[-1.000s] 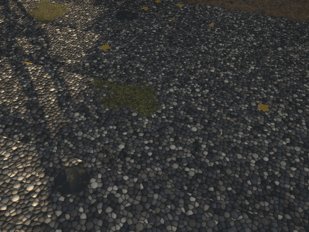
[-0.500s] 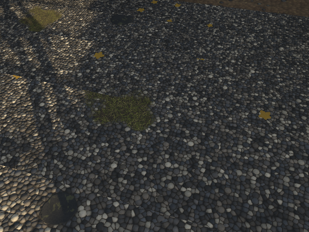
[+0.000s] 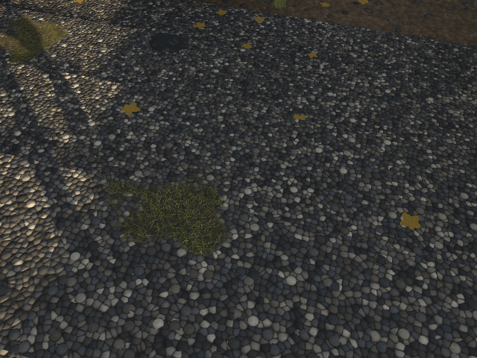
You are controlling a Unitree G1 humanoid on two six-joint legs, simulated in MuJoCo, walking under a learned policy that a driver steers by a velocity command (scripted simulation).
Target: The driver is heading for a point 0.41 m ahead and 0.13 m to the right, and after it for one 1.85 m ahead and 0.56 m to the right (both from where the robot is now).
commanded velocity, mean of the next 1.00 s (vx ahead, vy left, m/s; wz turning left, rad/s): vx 0.42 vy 0.00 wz -0.45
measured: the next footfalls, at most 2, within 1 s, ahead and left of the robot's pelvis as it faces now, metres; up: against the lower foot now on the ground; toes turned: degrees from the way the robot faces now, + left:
right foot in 0.32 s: +0.22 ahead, -0.11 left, +0.00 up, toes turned -13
left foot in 0.78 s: +0.60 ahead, +0.00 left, -0.15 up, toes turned -22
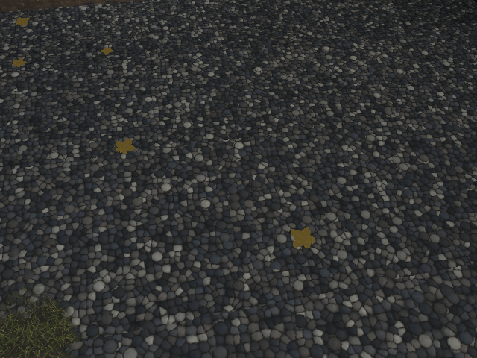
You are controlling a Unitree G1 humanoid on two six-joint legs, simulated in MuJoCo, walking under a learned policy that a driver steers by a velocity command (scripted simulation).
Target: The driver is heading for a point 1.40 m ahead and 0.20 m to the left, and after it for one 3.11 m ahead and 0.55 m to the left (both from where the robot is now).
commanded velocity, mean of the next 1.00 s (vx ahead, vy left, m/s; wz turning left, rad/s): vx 0.23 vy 0.00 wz -0.06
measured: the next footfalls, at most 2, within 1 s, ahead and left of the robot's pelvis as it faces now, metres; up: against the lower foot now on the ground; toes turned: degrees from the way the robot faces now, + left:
right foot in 0.12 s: +0.19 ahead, -0.10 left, +0.00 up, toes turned -1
left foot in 0.44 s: +0.10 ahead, +0.10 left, +0.00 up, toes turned -2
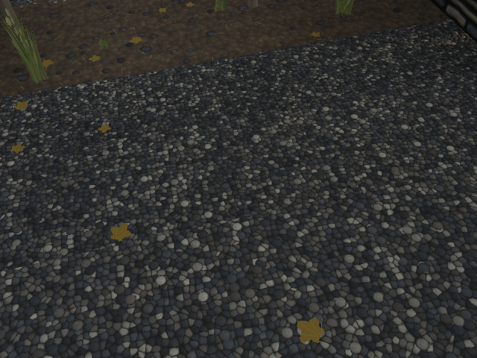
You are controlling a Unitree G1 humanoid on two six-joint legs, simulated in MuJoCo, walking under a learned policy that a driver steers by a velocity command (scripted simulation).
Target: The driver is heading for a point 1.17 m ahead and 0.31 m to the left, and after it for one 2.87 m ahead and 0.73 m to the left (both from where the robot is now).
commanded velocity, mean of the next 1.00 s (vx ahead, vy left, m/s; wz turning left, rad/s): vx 0.49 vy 0.00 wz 0.16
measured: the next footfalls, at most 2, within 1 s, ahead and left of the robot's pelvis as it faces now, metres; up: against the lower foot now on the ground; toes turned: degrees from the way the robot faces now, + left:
left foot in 0.22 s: +0.22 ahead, +0.09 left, +0.00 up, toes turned +3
right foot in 0.86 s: +0.62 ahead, -0.16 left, -0.15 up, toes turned +5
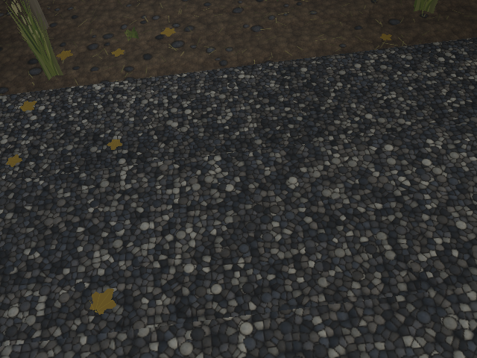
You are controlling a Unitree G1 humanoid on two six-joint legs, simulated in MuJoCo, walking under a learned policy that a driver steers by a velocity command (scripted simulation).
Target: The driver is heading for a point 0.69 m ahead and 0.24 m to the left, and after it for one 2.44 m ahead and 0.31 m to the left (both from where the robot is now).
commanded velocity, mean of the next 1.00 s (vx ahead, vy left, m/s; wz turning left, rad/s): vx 0.32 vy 0.00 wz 0.55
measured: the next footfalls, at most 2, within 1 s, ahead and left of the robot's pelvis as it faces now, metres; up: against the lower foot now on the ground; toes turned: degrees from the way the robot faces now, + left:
left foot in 0.34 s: +0.29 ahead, +0.10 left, +0.00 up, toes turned +18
right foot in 0.84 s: +0.47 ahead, +0.03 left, +0.00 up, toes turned +36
